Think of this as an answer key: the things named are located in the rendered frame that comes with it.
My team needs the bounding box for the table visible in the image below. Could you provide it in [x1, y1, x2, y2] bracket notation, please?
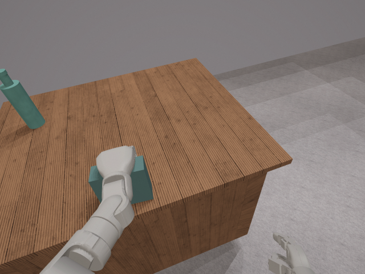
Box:
[0, 58, 293, 274]

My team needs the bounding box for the right robot hand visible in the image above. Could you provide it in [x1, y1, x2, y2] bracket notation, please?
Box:
[268, 232, 311, 274]

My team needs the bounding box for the left robot hand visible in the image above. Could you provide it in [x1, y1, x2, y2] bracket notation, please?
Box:
[96, 146, 137, 178]

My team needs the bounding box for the left robot forearm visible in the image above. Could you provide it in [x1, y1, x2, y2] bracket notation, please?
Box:
[40, 172, 135, 274]

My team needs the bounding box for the robot left upper arm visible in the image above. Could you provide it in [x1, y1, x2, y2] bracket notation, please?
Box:
[46, 255, 95, 274]

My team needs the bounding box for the sponge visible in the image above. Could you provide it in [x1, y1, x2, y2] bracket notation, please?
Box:
[88, 155, 153, 204]

